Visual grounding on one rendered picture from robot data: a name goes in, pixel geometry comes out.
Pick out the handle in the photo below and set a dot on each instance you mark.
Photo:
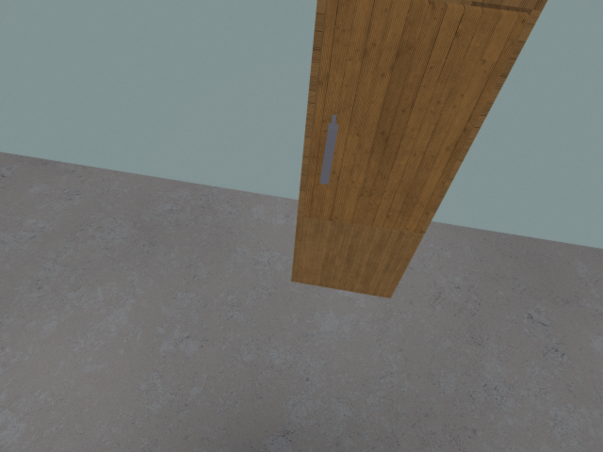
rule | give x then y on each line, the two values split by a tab
329	151

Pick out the cupboard door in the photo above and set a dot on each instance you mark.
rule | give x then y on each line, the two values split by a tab
407	81

